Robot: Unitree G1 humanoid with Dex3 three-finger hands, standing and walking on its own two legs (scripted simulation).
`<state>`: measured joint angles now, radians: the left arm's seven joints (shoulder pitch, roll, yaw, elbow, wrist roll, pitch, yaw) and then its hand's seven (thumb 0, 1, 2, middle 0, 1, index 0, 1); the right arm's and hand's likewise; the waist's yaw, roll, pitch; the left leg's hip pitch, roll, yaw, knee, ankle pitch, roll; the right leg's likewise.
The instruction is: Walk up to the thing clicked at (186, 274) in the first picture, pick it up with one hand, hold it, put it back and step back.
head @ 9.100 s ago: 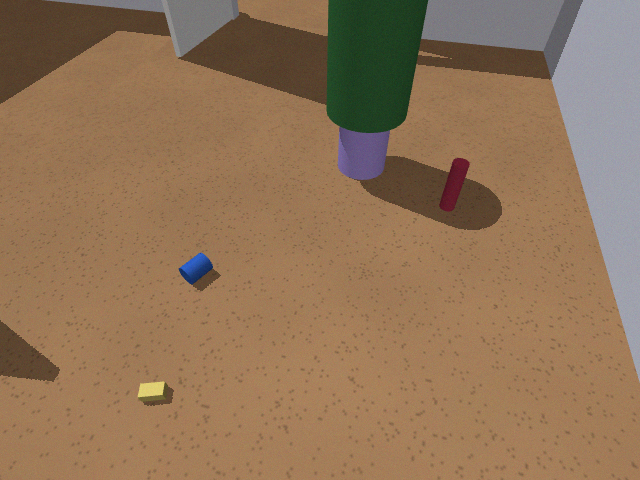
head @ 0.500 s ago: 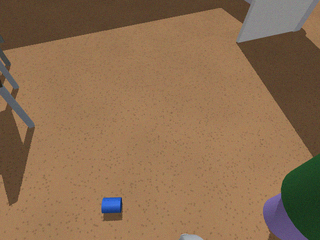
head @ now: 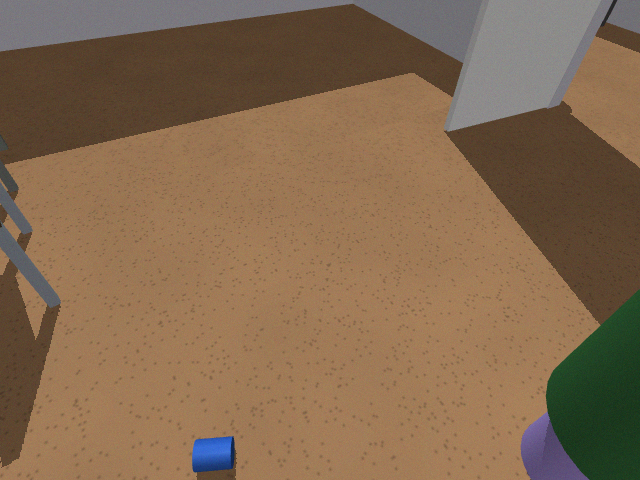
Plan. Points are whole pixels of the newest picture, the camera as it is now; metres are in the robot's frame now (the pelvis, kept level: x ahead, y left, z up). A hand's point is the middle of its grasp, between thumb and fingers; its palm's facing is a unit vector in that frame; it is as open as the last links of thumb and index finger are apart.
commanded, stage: walk up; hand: left
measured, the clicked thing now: (214, 453) +0.37 +0.27 -0.73
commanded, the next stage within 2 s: stand in 0.90 s
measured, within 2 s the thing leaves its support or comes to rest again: neither
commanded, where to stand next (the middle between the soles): +0.05 -0.03 m, yaw +2 degrees
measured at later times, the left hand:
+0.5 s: hand out of the picture +0.10 +0.25 -0.14, palm faces +0.00 -0.94 -0.33, open 7.4 cm
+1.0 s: hand out of the picture +0.10 +0.24 -0.14, palm faces -0.01 -0.94 -0.33, open 7.4 cm
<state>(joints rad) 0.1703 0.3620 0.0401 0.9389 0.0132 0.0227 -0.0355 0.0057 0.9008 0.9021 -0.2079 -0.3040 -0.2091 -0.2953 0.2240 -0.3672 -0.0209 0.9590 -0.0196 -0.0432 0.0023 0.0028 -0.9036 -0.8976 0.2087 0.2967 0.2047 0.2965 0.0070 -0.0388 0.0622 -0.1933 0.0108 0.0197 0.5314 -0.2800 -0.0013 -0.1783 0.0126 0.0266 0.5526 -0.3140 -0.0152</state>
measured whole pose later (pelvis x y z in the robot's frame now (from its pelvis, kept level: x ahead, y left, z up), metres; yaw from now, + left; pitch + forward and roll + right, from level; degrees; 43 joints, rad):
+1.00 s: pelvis +0.01 -0.01 +0.01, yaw +0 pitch -3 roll +0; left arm 0.09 0.34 0.02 1.11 0.00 0.00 -0.02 0.01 0.90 0.90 -0.21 -0.30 -0.21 -0.30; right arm 0.12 -0.36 -0.01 1.10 0.00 -0.02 0.00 0.00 -0.90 -0.90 0.21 0.30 0.20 0.30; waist -0.01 0.01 0.07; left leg -0.09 0.03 0.02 0.34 -0.19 -0.02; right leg -0.07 0.03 0.03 0.33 -0.21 -0.02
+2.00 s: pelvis +0.00 +0.00 +0.02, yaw +1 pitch -2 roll +0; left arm 0.12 0.35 -0.01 1.13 0.01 -0.01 -0.01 0.00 0.90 0.90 -0.21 -0.30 -0.21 -0.30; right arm 0.11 -0.35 0.00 1.15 -0.01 -0.02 0.02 0.00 -0.90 -0.90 0.21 0.30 0.20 0.30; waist -0.01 0.01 0.05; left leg -0.12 0.01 0.01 0.30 -0.15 0.00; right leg -0.09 0.01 0.02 0.30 -0.17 0.00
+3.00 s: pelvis +0.00 +0.01 +0.02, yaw +1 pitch -2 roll +0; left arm 0.13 0.35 0.00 1.13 0.01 -0.01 -0.01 0.01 0.90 0.90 -0.21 -0.30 -0.21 -0.30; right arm 0.11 -0.35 0.00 1.14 -0.01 -0.01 0.01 0.00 -0.90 -0.90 0.21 0.30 0.20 0.30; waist 0.00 0.00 0.06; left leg -0.12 0.00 0.00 0.31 -0.16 0.00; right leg -0.08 0.00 0.01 0.29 -0.18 0.00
